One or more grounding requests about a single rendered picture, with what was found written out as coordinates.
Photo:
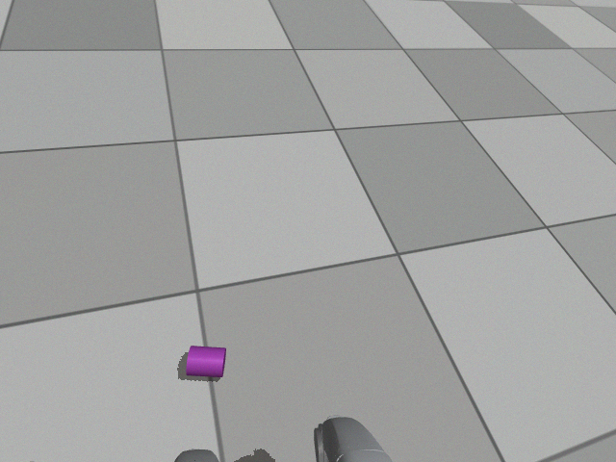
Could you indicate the can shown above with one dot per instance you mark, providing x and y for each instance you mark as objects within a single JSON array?
[{"x": 206, "y": 361}]

